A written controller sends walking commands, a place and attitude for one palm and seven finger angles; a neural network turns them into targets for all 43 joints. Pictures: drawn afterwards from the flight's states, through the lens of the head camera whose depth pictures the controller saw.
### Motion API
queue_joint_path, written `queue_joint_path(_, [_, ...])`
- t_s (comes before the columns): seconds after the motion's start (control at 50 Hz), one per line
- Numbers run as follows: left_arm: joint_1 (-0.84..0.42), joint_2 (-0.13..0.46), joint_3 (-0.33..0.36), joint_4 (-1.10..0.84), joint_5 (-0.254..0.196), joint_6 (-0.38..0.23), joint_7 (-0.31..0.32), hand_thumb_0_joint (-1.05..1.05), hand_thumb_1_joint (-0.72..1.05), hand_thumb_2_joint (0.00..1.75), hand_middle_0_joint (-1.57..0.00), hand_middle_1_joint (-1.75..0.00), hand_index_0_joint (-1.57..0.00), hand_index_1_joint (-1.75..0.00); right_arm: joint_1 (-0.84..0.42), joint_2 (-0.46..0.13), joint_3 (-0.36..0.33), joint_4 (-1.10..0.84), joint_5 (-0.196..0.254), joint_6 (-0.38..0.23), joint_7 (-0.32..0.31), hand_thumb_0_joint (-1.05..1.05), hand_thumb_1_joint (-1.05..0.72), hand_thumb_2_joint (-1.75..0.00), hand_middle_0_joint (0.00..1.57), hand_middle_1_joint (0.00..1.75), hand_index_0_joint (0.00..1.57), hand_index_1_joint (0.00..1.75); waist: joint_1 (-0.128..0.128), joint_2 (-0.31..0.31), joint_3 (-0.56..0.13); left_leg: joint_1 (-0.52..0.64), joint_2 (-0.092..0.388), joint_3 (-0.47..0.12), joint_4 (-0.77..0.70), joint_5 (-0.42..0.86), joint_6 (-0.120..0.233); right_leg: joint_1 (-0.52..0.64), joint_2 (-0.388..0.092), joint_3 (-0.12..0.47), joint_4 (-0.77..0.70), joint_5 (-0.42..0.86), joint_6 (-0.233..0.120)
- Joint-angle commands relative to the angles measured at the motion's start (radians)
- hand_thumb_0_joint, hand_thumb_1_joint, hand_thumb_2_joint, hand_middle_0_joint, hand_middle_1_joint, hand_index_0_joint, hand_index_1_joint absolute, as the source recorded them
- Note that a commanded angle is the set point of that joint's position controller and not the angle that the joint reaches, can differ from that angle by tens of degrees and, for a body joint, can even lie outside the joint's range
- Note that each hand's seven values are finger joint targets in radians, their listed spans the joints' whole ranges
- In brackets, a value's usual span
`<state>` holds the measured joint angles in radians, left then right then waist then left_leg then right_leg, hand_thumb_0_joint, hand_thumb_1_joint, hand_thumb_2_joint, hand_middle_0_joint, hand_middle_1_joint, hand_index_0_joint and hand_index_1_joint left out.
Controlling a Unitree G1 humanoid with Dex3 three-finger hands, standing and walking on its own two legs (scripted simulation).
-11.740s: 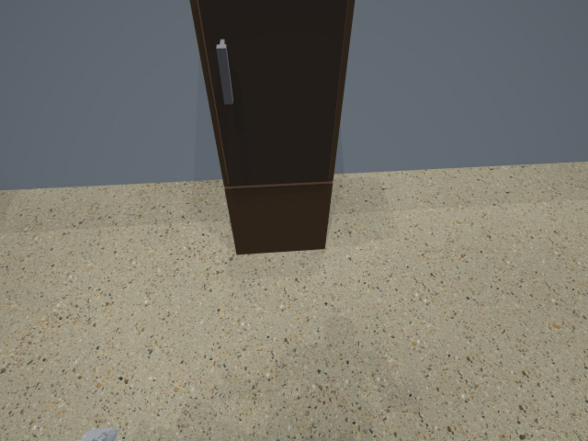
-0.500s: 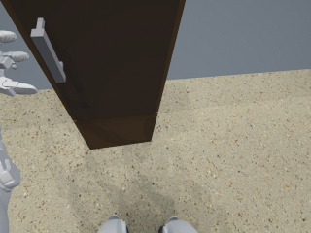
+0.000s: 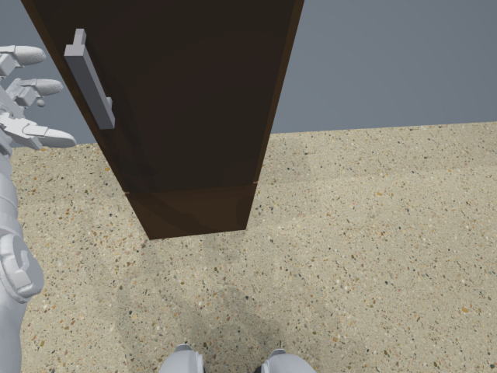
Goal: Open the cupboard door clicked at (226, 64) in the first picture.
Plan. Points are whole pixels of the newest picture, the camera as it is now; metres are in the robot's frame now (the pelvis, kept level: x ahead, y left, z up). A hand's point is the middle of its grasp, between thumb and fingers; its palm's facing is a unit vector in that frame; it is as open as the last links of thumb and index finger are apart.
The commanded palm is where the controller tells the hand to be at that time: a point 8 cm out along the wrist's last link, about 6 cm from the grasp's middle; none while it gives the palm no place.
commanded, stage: slide the fingers in behind the handle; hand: left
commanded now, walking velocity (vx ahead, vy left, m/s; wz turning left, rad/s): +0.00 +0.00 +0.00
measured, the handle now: (94, 82) +0.54 +0.22 +0.11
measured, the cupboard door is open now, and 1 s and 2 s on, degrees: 0 0 0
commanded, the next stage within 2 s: close the thumb around the handle in 1.70 s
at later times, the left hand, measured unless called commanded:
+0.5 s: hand (66, 102) +0.49 +0.24 +0.12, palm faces +0.07 -1.00 +0.00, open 14.0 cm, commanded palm +0.46 +0.29 +0.11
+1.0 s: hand (82, 103) +0.49 +0.22 +0.11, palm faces +0.07 -1.00 +0.00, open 13.9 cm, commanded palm +0.47 +0.26 +0.11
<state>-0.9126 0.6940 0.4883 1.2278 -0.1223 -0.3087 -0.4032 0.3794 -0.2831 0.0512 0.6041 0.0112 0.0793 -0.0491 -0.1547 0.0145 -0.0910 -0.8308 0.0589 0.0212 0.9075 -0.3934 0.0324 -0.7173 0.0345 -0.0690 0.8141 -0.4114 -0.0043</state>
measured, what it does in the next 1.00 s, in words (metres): stands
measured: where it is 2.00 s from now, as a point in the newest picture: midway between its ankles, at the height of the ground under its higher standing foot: outside the picture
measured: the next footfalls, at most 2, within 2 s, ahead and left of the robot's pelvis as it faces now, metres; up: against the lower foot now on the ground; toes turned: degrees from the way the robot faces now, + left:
none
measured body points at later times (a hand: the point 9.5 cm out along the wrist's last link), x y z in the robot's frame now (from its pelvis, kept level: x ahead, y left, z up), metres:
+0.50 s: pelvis +0.00 -0.01 +0.00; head +0.10 +0.01 +0.44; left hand +0.48 +0.29 +0.12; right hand +0.00 -0.28 -0.10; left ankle +0.02 +0.09 -0.69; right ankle -0.02 -0.12 -0.69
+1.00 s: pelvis +0.00 -0.01 +0.00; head +0.10 +0.01 +0.44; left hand +0.48 +0.28 +0.11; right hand +0.01 -0.28 -0.11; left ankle +0.02 +0.09 -0.69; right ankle -0.02 -0.12 -0.69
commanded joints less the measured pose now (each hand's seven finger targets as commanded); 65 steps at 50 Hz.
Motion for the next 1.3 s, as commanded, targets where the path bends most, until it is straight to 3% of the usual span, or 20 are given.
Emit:
queue_joint_path(0.0, [-0.384,0.327,0.041,-0.205,-0.017,-0.049,-0.01,0.0,-0.5,0.3,-0.3,-1.2,-0.3,-1.2,0.165,-0.195,-0.068,-0.055,0.005,-0.005,-0.019,0.0,-0.9,-0.9,0.2,0.3,0.2,0.3,0.005,0.151,-0.419,0.42,-0.023,-0.068,-0.074,0.396,0.007,0.067,0.034,0.036,-0.078,0.35,-0.008])
queue_joint_path(0.04, [-0.412,0.3,0.021,-0.222,-0.023,-0.057,-0.012,0.0,-0.5,0.3,-0.3,-1.2,-0.3,-1.2,0.171,-0.194,-0.069,-0.049,0.004,-0.005,-0.02,0.0,-0.9,-0.9,0.2,0.3,0.2,0.3,-0.011,0.155,-0.404,0.432,-0.021,-0.072,-0.074,0.394,0.009,0.044,0.037,0.033,-0.08,0.338,-0.011])
queue_joint_path(0.08, [-0.408,0.353,0.059,-0.239,-0.025,-0.065,-0.011,0.0,-0.5,0.3,-0.3,-1.2,-0.3,-1.2,0.172,-0.2,-0.072,-0.051,0.005,-0.005,-0.022,0.0,-0.9,-0.9,0.2,0.3,0.2,0.3,0.002,0.164,-0.438,0.431,-0.021,-0.07,-0.076,0.385,0.007,0.066,0.035,0.04,-0.081,0.337,-0.008])
queue_joint_path(0.14, [-0.409,0.247,-0.006,-0.246,-0.039,-0.068,-0.015,0.0,-0.5,0.3,-0.3,-1.2,-0.3,-1.2,0.175,-0.19,-0.075,-0.042,0.004,-0.009,-0.018,0.0,-0.9,-0.9,0.2,0.3,0.2,0.3,-0.013,0.165,-0.414,0.468,-0.018,-0.078,-0.079,0.388,0.008,0.025,0.04,0.031,-0.089,0.315,-0.012])
queue_joint_path(0.2, [-0.428,0.243,-0.016,-0.212,-0.036,-0.049,-0.002,0.0,-0.5,0.3,-0.3,-1.2,-0.3,-1.2,0.178,-0.196,-0.075,-0.028,0.005,-0.01,-0.02,0.0,-0.9,-0.9,0.2,0.3,0.2,0.3,-0.024,0.147,-0.374,0.431,-0.018,-0.082,-0.09,0.319,0.009,0.003,0.035,0.032,-0.099,0.262,-0.008])
queue_joint_path(0.28, [-0.427,0.292,0.029,-0.25,-0.023,-0.058,0.027,0.0,-0.5,0.3,-0.3,-1.2,-0.3,-1.2,0.187,-0.193,-0.075,-0.031,0.001,-0.017,-0.015,0.0,-0.9,-0.9,0.2,0.3,0.2,0.3,0.001,0.163,-0.438,0.437,-0.023,-0.076,-0.084,0.364,0.009,0.057,0.033,0.039,-0.088,0.311,-0.01])
queue_joint_path(0.34, [-0.401,0.27,0.029,-0.286,-0.021,-0.074,0.044,0.0,-0.5,0.3,-0.3,-1.2,-0.3,-1.2,0.185,-0.187,-0.077,-0.04,-0.003,-0.018,-0.008,0.0,-0.9,-0.9,0.2,0.3,0.2,0.3,0.01,0.165,-0.468,0.455,-0.023,-0.071,-0.079,0.407,0.008,0.078,0.036,0.038,-0.077,0.351,-0.011])
queue_joint_path(0.42, [-0.357,0.258,0.025,-0.258,-0.021,-0.062,0.055,0.0,-0.5,0.3,-0.3,-1.2,-0.3,-1.2,0.171,-0.185,-0.078,-0.05,0.005,-0.013,-0.005,0.0,-0.9,-0.9,0.2,0.3,0.2,0.3,0.01,0.12,-0.405,0.401,-0.024,-0.057,-0.093,0.352,0.012,0.093,0.034,0.041,-0.091,0.335,-0.005])
queue_joint_path(0.46, [-0.365,0.226,0.003,-0.284,-0.017,-0.066,0.062,0.0,-0.5,0.3,-0.3,-1.2,-0.3,-1.2,0.166,-0.181,-0.079,-0.053,0.004,-0.013,-0.003,0.0,-0.9,-0.9,0.2,0.3,0.2,0.3,0.015,0.167,-0.414,0.439,-0.023,-0.063,-0.094,0.371,0.006,0.069,0.034,0.034,-0.085,0.329,-0.01])
queue_joint_path(0.54, [-0.385,0.18,-0.015,-0.291,-0.028,-0.073,0.08,0.0,-0.5,0.3,-0.3,-1.2,-0.3,-1.2,0.167,-0.177,-0.08,-0.048,0.002,-0.019,-0.003,0.0,-0.9,-0.9,0.2,0.3,0.2,0.3,0.0,0.122,-0.402,0.44,-0.024,-0.063,-0.094,0.371,0.01,0.075,0.035,0.037,-0.089,0.339,-0.009])
queue_joint_path(0.58, [-0.387,0.199,-0.005,-0.245,-0.025,-0.062,0.084,0.0,-0.5,0.3,-0.3,-1.2,-0.3,-1.2,0.167,-0.182,-0.079,-0.038,0.004,-0.019,-0.004,0.0,-0.9,-0.9,0.2,0.3,0.2,0.3,-0.009,0.088,-0.372,0.4,-0.025,-0.059,-0.094,0.334,0.013,0.074,0.032,0.042,-0.096,0.326,-0.003])
queue_joint_path(0.62, [-0.409,0.185,-0.029,-0.229,-0.013,-0.054,0.087,0.0,-0.5,0.3,-0.3,-1.2,-0.3,-1.2,0.164,-0.18,-0.076,-0.038,0.006,-0.022,-0.006,0.0,-0.9,-0.9,0.2,0.3,0.2,0.3,-0.016,0.101,-0.352,0.38,-0.028,-0.057,-0.097,0.303,0.014,0.066,0.029,0.046,-0.099,0.305,-0.003])
queue_joint_path(0.68, [-0.458,0.208,-0.018,-0.259,-0.006,-0.076,0.095,0.0,-0.5,0.3,-0.3,-1.2,-0.3,-1.2,0.169,-0.18,-0.077,-0.032,0.001,-0.028,-0.007,0.0,-0.9,-0.9,0.2,0.3,0.2,0.3,-0.016,0.122,-0.41,0.413,-0.026,-0.067,-0.086,0.332,0.01,0.067,0.028,0.047,-0.085,0.317,-0.005])
queue_joint_path(0.72, [-0.449,0.16,-0.044,-0.257,-0.013,-0.082,0.094,0.0,-0.5,0.3,-0.3,-1.2,-0.3,-1.2,0.166,-0.174,-0.077,-0.03,0.001,-0.034,-0.003,0.0,-0.9,-0.9,0.2,0.3,0.2,0.3,-0.018,0.144,-0.414,0.437,-0.026,-0.065,-0.08,0.343,0.008,0.05,0.03,0.046,-0.087,0.317,-0.006])
queue_joint_path(0.86, [-0.42,0.15,-0.035,-0.28,-0.015,-0.076,0.104,0.0,-0.5,0.3,-0.3,-1.2,-0.3,-1.2,0.172,-0.173,-0.083,-0.034,-0.002,-0.032,0.005,0.0,-0.9,-0.9,0.2,0.3,0.2,0.3,-0.003,0.143,-0.465,0.453,-0.026,-0.064,-0.072,0.411,0.008,0.077,0.031,0.042,-0.072,0.378,-0.006])
queue_joint_path(0.94, [-0.417,0.092,-0.065,-0.316,-0.024,-0.077,0.114,0.0,-0.5,0.3,-0.3,-1.2,-0.3,-1.2,0.171,-0.169,-0.086,-0.03,-0.002,-0.029,0.012,0.0,-0.9,-0.9,0.2,0.3,0.2,0.3,-0.006,0.138,-0.44,0.474,-0.025,-0.07,-0.075,0.43,0.006,0.064,0.037,0.033,-0.076,0.376,-0.011])
queue_joint_path(1.08, [-0.416,0.092,-0.052,-0.299,-0.01,-0.075,0.158,0.0,-0.5,0.3,-0.3,-1.2,-0.3,-1.2,0.167,-0.165,-0.088,-0.022,-0.004,-0.03,0.016,0.0,-0.9,-0.9,0.2,0.3,0.2,0.3,-0.002,0.125,-0.416,0.449,-0.027,-0.067,-0.084,0.392,0.004,0.067,0.032,0.035,-0.079,0.354,-0.01])
queue_joint_path(1.16, [-0.408,0.074,-0.052,-0.354,-0.004,-0.097,0.179,0.0,-0.5,0.3,-0.3,-1.2,-0.3,-1.2,0.164,-0.159,-0.091,-0.031,-0.009,-0.035,0.024,0.0,-0.9,-0.9,0.2,0.3,0.2,0.3,0.016,0.153,-0.47,0.493,-0.027,-0.071,-0.083,0.439,-0.001,0.079,0.033,0.031,-0.066,0.375,-0.014])
queue_joint_path(1.22, [-0.365,0.052,-0.056,-0.295,-0.008,-0.08,0.186,0.0,-0.5,0.3,-0.3,-1.2,-0.3,-1.2,0.158,-0.159,-0.089,-0.032,-0.006,-0.034,0.027,0.0,-0.9,-0.9,0.2,0.3,0.2,0.3,0.009,0.068,-0.4,0.428,-0.028,-0.06,-0.091,0.385,0.004,0.094,0.034,0.032,-0.078,0.364,-0.008])
queue_joint_path(1.28, [-0.396,0.032,-0.078,-0.294,0.001,-0.074,0.193,0.0,-0.5,0.3,-0.3,-1.2,-0.3,-1.2,0.153,-0.156,-0.087,-0.036,-0.005,-0.034,0.025,0.0,-0.9,-0.9,0.2,0.3,0.2,0.3,0.003,0.1,-0.387,0.415,-0.033,-0.053,-0.095,0.352,0.006,0.085,0.03,0.038,-0.081,0.349,-0.008])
